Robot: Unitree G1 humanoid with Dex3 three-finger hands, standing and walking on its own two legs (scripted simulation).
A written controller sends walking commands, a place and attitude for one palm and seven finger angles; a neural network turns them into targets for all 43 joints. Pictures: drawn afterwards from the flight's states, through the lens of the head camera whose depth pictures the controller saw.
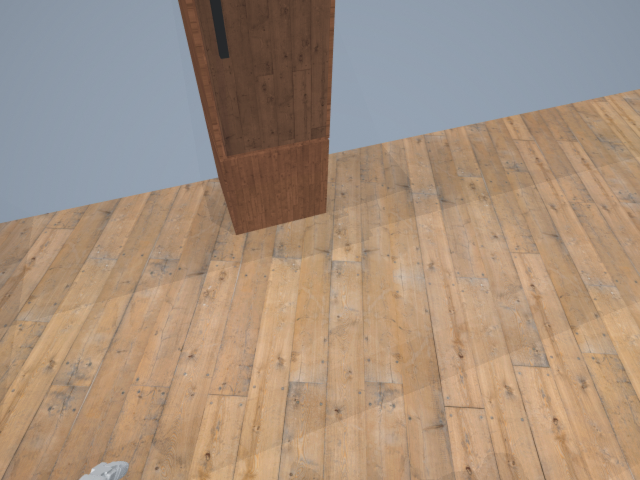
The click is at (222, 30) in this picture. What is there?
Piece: cupboard door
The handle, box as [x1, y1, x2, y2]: [210, 0, 228, 58]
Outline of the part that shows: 210,0 219,55 221,58 228,57 220,0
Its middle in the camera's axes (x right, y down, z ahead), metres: -0.27 -0.56 +1.01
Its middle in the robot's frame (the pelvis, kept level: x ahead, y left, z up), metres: +1.13 +0.33 +0.09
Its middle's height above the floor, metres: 0.86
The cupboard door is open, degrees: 0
